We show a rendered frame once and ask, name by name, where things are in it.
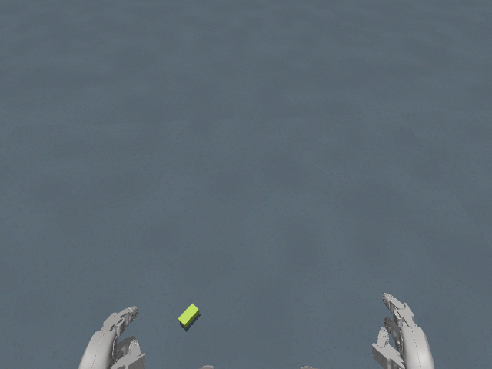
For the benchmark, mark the right robot hand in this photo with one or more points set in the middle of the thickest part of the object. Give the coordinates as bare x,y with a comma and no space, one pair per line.
410,340

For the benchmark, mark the small box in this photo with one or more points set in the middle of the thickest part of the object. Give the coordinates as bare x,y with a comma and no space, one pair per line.
189,315

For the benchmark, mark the left robot hand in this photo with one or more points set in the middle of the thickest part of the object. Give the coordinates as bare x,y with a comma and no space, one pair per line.
103,352

